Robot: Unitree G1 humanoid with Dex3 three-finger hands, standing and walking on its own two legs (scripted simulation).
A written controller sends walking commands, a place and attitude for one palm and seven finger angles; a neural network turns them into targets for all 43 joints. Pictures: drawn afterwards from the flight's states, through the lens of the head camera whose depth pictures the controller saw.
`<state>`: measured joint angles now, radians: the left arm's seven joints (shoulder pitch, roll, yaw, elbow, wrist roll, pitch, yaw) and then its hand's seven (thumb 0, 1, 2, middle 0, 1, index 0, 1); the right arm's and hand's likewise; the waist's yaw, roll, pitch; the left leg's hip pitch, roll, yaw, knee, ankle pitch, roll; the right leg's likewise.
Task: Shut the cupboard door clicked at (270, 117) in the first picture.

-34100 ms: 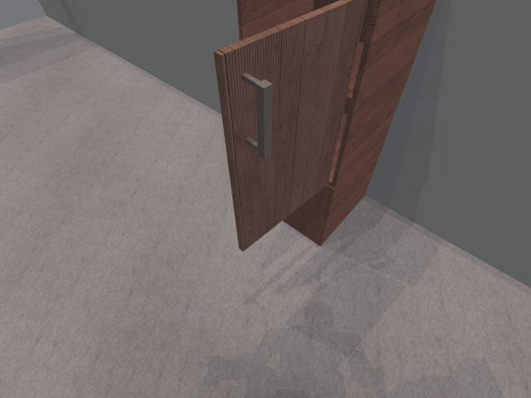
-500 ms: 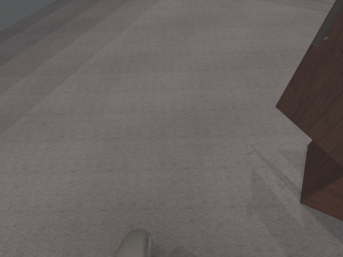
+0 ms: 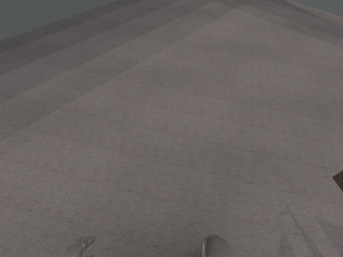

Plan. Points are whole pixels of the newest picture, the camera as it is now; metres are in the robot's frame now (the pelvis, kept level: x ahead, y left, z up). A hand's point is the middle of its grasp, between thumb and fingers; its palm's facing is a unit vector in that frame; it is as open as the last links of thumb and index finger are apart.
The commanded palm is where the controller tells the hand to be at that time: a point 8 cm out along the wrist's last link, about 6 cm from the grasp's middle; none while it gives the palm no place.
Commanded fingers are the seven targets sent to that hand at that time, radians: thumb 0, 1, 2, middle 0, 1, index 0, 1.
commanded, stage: turn to face it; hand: left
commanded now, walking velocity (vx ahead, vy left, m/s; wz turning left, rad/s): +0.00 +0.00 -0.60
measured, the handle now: out of the picture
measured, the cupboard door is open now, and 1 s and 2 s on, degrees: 54 54 54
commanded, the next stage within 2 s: none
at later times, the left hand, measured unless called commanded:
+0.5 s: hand (122, 230) +0.21 +0.14 -0.17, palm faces -0.15 -0.96 -0.23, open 7.3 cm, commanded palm none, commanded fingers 0.00 0.90 0.90 -0.20 -0.30 -0.20 -0.30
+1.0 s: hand (148, 177) +0.37 +0.09 -0.17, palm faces -0.50 -0.82 -0.28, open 7.4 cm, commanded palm none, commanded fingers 0.00 0.90 0.90 -0.20 -0.30 -0.20 -0.30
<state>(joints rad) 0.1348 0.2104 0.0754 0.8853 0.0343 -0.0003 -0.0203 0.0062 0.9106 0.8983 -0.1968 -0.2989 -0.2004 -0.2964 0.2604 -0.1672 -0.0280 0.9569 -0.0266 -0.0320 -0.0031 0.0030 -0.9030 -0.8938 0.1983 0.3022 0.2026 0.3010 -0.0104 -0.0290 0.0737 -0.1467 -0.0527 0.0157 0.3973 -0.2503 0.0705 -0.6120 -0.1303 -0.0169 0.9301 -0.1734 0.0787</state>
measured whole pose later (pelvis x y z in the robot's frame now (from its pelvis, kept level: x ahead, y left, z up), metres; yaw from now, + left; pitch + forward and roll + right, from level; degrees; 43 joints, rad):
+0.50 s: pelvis +0.13 -0.04 +0.00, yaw -12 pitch +2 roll +0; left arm 0.22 0.18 0.08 0.97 0.03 0.02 0.01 0.00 0.92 0.90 -0.20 -0.30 -0.21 -0.30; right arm 0.15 -0.18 -0.05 0.94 -0.02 0.04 -0.02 0.00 -0.91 -0.89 0.20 0.30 0.20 0.30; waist 0.02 -0.01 0.09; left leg -0.42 0.03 -0.02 0.81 -0.41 -0.05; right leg -0.33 0.07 0.07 0.45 -0.15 -0.05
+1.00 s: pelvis +0.16 -0.04 -0.02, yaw -32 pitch +0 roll -1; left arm 0.13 0.26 0.08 0.87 0.03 0.03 -0.03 0.01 0.91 0.90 -0.20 -0.30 -0.20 -0.30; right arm 0.22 -0.25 -0.06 0.90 -0.02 0.04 -0.01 0.00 -0.90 -0.89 0.20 0.30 0.20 0.30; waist 0.00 0.04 0.09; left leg -0.28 0.17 0.17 0.80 -0.48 -0.05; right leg -0.30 0.00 -0.06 0.61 -0.31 -0.02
